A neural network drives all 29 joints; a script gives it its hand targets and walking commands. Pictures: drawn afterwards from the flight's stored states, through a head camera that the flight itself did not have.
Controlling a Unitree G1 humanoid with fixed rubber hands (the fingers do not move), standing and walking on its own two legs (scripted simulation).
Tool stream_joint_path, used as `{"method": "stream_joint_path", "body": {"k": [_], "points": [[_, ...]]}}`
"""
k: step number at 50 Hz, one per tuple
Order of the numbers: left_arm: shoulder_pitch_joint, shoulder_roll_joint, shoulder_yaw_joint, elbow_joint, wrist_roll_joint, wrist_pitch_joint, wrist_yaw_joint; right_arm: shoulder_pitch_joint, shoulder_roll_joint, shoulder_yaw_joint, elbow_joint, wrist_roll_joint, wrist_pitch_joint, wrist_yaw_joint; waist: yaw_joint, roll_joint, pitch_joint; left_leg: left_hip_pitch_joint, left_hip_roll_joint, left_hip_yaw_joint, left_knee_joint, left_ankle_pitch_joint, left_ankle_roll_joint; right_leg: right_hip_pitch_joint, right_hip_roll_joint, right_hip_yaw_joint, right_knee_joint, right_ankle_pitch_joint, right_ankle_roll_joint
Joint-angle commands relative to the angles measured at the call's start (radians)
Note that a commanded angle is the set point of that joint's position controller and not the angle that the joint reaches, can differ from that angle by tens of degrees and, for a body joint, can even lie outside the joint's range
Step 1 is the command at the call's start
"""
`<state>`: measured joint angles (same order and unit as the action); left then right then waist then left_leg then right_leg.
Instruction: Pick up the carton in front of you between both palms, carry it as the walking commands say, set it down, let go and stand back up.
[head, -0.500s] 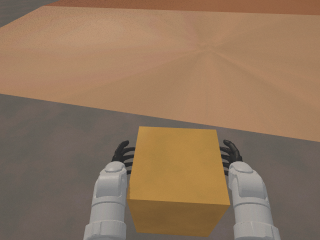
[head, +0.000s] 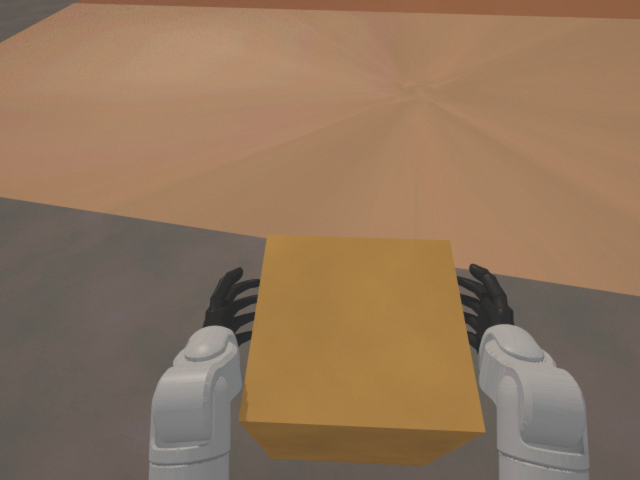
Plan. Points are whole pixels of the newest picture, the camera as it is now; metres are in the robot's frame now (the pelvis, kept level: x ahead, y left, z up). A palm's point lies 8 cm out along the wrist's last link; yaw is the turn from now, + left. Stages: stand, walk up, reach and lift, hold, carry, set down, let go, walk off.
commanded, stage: carry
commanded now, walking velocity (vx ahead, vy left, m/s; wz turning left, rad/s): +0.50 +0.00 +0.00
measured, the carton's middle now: (352, 359) +0.28 +0.00 +0.03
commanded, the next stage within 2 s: none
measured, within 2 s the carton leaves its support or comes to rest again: neither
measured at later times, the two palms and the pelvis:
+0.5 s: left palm (293, 216) +0.52 +0.10 +0.06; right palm (475, 218) +0.52 -0.20 +0.06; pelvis +0.29 -0.05 -0.02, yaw +0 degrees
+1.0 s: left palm (296, 124) +0.87 +0.13 +0.06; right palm (427, 124) +0.85 -0.17 +0.07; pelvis +0.63 -0.01 -0.02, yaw -4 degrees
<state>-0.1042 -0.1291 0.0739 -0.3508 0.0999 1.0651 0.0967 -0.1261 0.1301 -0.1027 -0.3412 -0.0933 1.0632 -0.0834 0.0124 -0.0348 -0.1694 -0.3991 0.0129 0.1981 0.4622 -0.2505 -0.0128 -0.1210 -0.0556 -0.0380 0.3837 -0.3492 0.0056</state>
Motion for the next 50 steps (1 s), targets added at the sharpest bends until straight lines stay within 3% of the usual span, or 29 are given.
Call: {"method": "stream_joint_path", "body": {"k": [1,2,3,4,6,8,11,14,17,18,20,21,22,23,24,26,27,30,33,38,41,43,45,46,47,48,49,50], "points": [[-0.326,-0.748,-0.591,-0.152,-0.266,0.051,-0.058,-0.237,0.783,0.591,-0.095,0.228,0.06,0.035,-0.02,0.019,-0.206,0.528,0.094,-0.078,-0.11,0.008,0.037,-0.282,-0.099,-0.033,0.226,0.156,-0.051],[-0.32,-0.733,-0.587,-0.185,-0.278,0.071,-0.04,-0.194,0.748,0.563,-0.107,0.211,0.074,0.012,-0.036,0.25,-0.225,0.67,0.354,-0.475,-0.213,-0.205,0.136,-0.526,-0.016,-0.117,0.496,-0.056,0.007],[-0.341,-0.709,-0.592,-0.231,-0.295,0.087,-0.026,-0.192,0.746,0.548,-0.113,0.204,0.078,-0.01,-0.044,0.306,-0.173,0.674,0.481,-0.715,-0.255,-0.241,0.257,-0.702,0.015,-0.059,0.634,-0.168,-0.011],[-0.354,-0.722,-0.6,-0.255,-0.309,0.093,-0.017,-0.188,0.763,0.536,-0.151,0.205,0.083,-0.025,-0.042,0.21,-0.126,0.596,0.483,-0.708,-0.262,-0.184,0.277,-0.737,-0.045,0.004,0.733,-0.178,-0.025],[-0.349,-0.74,-0.571,-0.254,-0.309,0.09,0.004,-0.242,0.766,0.531,-0.206,0.223,0.084,-0.052,-0.037,0.086,-0.104,0.472,0.418,-0.536,-0.292,-0.158,0.226,-0.707,-0.109,0.019,0.74,-0.08,-0.028],[-0.318,-0.741,-0.534,-0.232,-0.289,0.077,0.031,-0.279,0.758,0.541,-0.238,0.243,0.073,-0.068,-0.033,0.091,-0.084,0.394,0.353,-0.366,-0.341,-0.125,0.175,-0.632,-0.101,-0.021,0.599,0.04,-0.007],[-0.213,-0.704,-0.479,-0.195,-0.233,0.053,0.078,-0.237,0.703,0.547,-0.247,0.262,0.059,-0.086,-0.027,0.115,-0.059,0.354,0.283,-0.211,-0.344,-0.012,0.149,-0.538,-0.061,-0.083,0.389,0.138,0.015],[-0.154,-0.66,-0.46,-0.189,-0.208,0.038,0.108,-0.179,0.655,0.548,-0.237,0.268,0.046,-0.098,-0.03,0.16,-0.019,0.34,0.244,-0.114,-0.319,0.115,0.128,-0.452,-0.022,-0.148,0.222,0.219,0.009],[-0.15,-0.639,-0.486,-0.224,-0.226,0.032,0.104,-0.148,0.638,0.558,-0.244,0.272,0.04,-0.095,-0.031,0.201,0.01,0.339,0.246,-0.07,-0.278,0.182,0.108,-0.351,-0.017,-0.192,0.144,0.279,-0.007],[-0.147,-0.636,-0.497,-0.237,-0.233,0.032,0.098,-0.145,0.635,0.565,-0.254,0.273,0.042,-0.091,-0.025,0.203,0.006,0.332,0.242,-0.047,-0.223,0.237,0.099,-0.286,-0.002,-0.216,0.125,0.265,-0.013],[-0.118,-0.623,-0.511,-0.246,-0.242,0.035,0.083,-0.123,0.62,0.579,-0.271,0.27,0.049,-0.082,-0.007,0.147,-0.067,0.249,0.176,0.052,0.046,0.386,0.053,-0.012,0.061,-0.272,0.092,0.162,-0.026],[-0.097,-0.616,-0.515,-0.252,-0.239,0.038,0.078,-0.113,0.598,0.581,-0.277,0.269,0.054,-0.078,0.015,0.066,-0.125,0.12,0.146,0.055,0.265,0.284,0.021,0.164,-0.047,-0.117,0.06,0.082,-0.043],[-0.101,-0.597,-0.519,-0.247,-0.241,0.04,0.072,-0.104,0.588,0.597,-0.305,0.27,0.062,-0.072,0.021,-0.21,-0.206,-0.154,0.036,0.02,0.596,0.044,-0.035,0.356,-0.338,0.391,-0.097,-0.169,-0.177],[-0.097,-0.614,-0.533,-0.244,-0.254,0.041,0.063,-0.132,0.585,0.611,-0.316,0.278,0.066,-0.065,0.016,-0.262,-0.181,-0.301,0.007,-0.085,0.753,-0.222,-0.019,0.354,-0.403,0.571,-0.209,-0.05,-0.227],[-0.123,-0.631,-0.547,-0.271,-0.264,0.042,0.05,-0.134,0.618,0.622,-0.3,0.276,0.065,-0.058,0.01,-0.181,-0.17,-0.33,0.074,-0.164,0.828,-0.211,0.016,0.31,-0.383,0.463,-0.18,0.07,-0.213],[-0.181,-0.691,-0.582,-0.277,-0.272,0.03,0.026,-0.149,0.683,0.619,-0.266,0.26,0.053,-0.036,0.004,-0.017,-0.152,-0.308,0.143,-0.192,0.791,-0.102,0.043,0.18,-0.335,0.297,-0.163,0.149,-0.162],[-0.203,-0.707,-0.597,-0.279,-0.279,0.025,0.014,-0.146,0.707,0.618,-0.25,0.253,0.045,-0.028,-0.001,-0.005,-0.139,-0.262,0.16,-0.197,0.721,-0.042,0.043,0.107,-0.309,0.212,-0.192,0.118,-0.128],[-0.214,-0.719,-0.628,-0.268,-0.297,0.015,-0.018,-0.127,0.741,0.614,-0.22,0.214,0.025,-0.019,-0.002,-0.066,-0.107,-0.224,0.135,-0.128,0.556,0.037,0.029,0.046,-0.263,0.066,-0.246,0.065,-0.106],[-0.194,-0.692,-0.624,-0.253,-0.298,0.018,-0.029,-0.113,0.727,0.614,-0.217,0.196,0.022,-0.027,-0.002,-0.088,-0.054,-0.261,0.126,-0.083,0.364,0.124,0.011,0.074,-0.239,-0.005,-0.275,0.112,-0.114],[-0.141,-0.626,-0.579,-0.267,-0.273,0.039,0.005,-0.113,0.664,0.614,-0.268,0.222,0.046,-0.048,0.005,-0.097,0.026,-0.232,0.087,-0.009,0.137,0.225,0.01,0.122,-0.201,-0.109,-0.253,0.274,-0.111],[-0.123,-0.588,-0.553,-0.272,-0.254,0.059,0.035,-0.115,0.608,0.602,-0.29,0.238,0.068,-0.059,0.006,-0.115,0.074,-0.199,0.083,0.01,0.069,0.233,0.03,0.162,-0.211,-0.132,-0.228,0.356,-0.103],[-0.126,-0.572,-0.548,-0.284,-0.248,0.07,0.05,-0.108,0.581,0.587,-0.295,0.246,0.078,-0.063,0.001,-0.119,0.054,-0.084,0.059,0.053,0.053,0.179,0.047,0.167,-0.209,-0.161,-0.131,0.49,-0.088],[-0.137,-0.56,-0.557,-0.309,-0.25,0.078,0.059,-0.08,0.567,0.565,-0.279,0.248,0.082,-0.067,-0.029,-0.041,-0.056,0.261,-0.014,0.109,0.022,0.073,0.054,0.056,-0.132,-0.236,0.195,0.617,-0.048],[-0.144,-0.552,-0.558,-0.323,-0.253,0.082,0.063,-0.068,0.557,0.555,-0.282,0.246,0.083,-0.07,-0.049,0.094,-0.123,0.46,0.161,-0.161,-0.069,-0.108,0.095,-0.139,-0.083,-0.23,0.447,0.439,-0.007],[-0.142,-0.553,-0.571,-0.359,-0.265,0.084,0.061,-0.084,0.564,0.559,-0.279,0.257,0.079,-0.069,-0.047,0.384,-0.218,0.68,0.414,-0.628,-0.204,-0.196,0.234,-0.438,0.04,-0.175,0.767,0.081,0.038],[-0.164,-0.574,-0.594,-0.356,-0.278,0.082,0.057,-0.069,0.606,0.566,-0.276,0.27,0.077,-0.062,-0.036,0.344,-0.181,0.665,0.434,-0.704,-0.27,0.016,0.235,-0.553,0.04,-0.041,0.894,-0.116,0.019],[-0.169,-0.628,-0.606,-0.342,-0.279,0.074,0.048,-0.09,0.646,0.582,-0.299,0.279,0.07,-0.051,-0.035,0.259,-0.179,0.621,0.405,-0.574,-0.234,0.165,0.217,-0.559,-0.019,0.011,0.944,-0.094,-0.01],[-0.177,-0.681,-0.612,-0.331,-0.279,0.063,0.036,-0.112,0.69,0.598,-0.305,0.282,0.061,-0.038,-0.033,0.148,-0.19,0.57,0.387,-0.478,-0.207,0.233,0.191,-0.551,-0.056,0.028,0.927,-0.042,-0.025]]}}
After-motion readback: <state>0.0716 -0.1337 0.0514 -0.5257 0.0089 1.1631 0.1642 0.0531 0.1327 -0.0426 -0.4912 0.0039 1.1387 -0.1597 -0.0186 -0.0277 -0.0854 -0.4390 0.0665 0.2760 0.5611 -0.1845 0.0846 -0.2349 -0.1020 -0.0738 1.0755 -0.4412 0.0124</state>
